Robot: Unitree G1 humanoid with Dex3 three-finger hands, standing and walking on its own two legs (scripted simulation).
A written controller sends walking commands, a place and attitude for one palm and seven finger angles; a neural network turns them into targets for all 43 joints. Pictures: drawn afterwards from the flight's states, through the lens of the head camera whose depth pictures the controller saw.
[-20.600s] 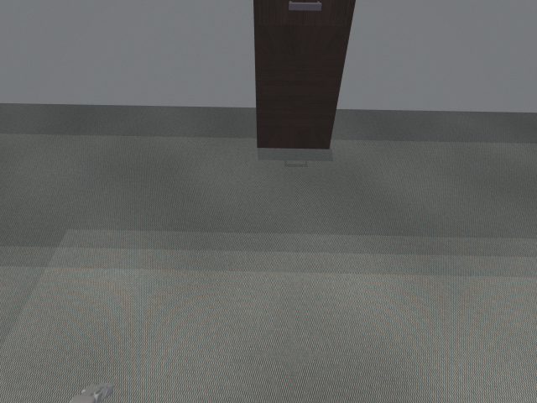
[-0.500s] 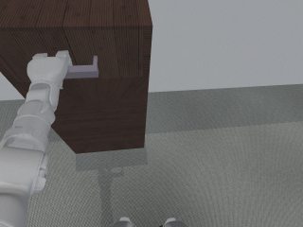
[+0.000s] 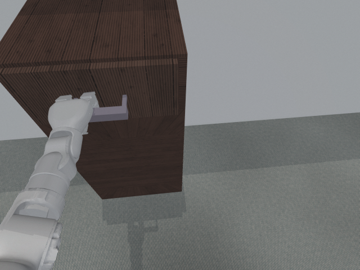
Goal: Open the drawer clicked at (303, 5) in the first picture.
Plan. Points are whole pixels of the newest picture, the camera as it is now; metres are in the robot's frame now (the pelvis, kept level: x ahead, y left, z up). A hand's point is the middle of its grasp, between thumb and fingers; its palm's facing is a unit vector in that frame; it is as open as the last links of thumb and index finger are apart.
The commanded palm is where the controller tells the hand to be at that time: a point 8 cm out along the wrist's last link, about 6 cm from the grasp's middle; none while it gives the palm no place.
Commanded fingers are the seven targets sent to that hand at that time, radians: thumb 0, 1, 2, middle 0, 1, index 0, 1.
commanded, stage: pull the drawer open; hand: left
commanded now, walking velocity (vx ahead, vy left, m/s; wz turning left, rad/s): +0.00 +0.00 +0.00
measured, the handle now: (99, 107) +0.49 +0.20 +0.06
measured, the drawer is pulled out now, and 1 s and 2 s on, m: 0.03 0.16 0.28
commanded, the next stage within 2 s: none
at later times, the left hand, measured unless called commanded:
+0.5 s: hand (76, 155) +0.36 +0.24 +0.04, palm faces -0.01 -0.04 -1.00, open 5.5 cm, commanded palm +0.33 +0.22 +0.09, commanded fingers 0.00 0.90 0.90 -0.40 -1.35 -0.40 -1.35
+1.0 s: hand (72, 179) +0.31 +0.23 +0.04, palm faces +0.02 -0.06 -1.00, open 5.6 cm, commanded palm +0.27 +0.21 +0.09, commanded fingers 0.00 0.90 0.90 -0.40 -1.35 -0.40 -1.35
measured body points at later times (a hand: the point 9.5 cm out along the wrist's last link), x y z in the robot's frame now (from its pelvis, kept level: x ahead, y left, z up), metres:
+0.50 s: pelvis +0.00 -0.02 +0.00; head +0.05 -0.03 +0.45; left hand +0.36 +0.24 +0.09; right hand +0.14 -0.27 -0.12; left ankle -0.03 +0.06 -0.71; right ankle -0.03 -0.13 -0.71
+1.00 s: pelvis -0.01 -0.02 +0.01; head +0.02 -0.04 +0.45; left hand +0.30 +0.23 +0.09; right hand +0.15 -0.26 -0.11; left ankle -0.03 +0.06 -0.71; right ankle -0.03 -0.13 -0.71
